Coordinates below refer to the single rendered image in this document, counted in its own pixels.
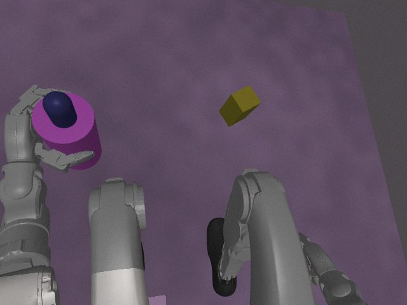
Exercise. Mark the left robot arm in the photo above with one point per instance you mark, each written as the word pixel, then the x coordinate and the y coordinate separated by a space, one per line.
pixel 26 277

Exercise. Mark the right robot hand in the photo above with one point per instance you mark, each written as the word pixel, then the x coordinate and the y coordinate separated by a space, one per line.
pixel 318 262

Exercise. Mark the right robot arm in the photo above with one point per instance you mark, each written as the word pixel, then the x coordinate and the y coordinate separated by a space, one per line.
pixel 339 290

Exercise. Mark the right robot foot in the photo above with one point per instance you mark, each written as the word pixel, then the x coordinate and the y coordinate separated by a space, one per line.
pixel 215 241

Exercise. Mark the left robot hand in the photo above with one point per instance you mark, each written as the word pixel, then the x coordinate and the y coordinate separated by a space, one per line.
pixel 23 143

